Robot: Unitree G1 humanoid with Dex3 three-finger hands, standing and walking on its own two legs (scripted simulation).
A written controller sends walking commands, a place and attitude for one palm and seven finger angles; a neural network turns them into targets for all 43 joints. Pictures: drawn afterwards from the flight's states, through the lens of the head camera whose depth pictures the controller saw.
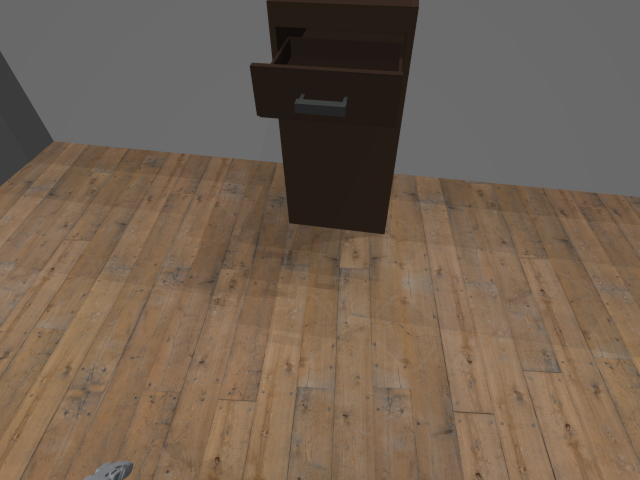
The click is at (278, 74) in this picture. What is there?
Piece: drawer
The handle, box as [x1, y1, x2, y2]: [294, 94, 347, 116]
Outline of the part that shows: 294,103 295,112 344,116 346,111 347,97 344,97 342,102 308,100 304,98 304,94 301,94 300,97 296,99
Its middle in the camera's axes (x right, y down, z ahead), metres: +0.00 -0.35 +0.99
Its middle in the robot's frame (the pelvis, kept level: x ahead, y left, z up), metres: +0.98 +0.05 +0.00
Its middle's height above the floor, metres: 0.77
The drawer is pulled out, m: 0.28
